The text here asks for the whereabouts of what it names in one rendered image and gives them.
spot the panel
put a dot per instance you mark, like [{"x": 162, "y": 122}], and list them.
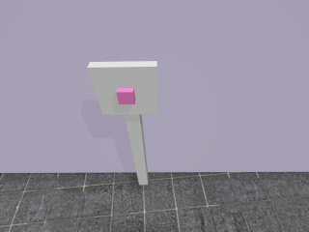
[{"x": 140, "y": 75}]

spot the button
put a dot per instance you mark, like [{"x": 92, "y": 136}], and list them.
[{"x": 125, "y": 95}]

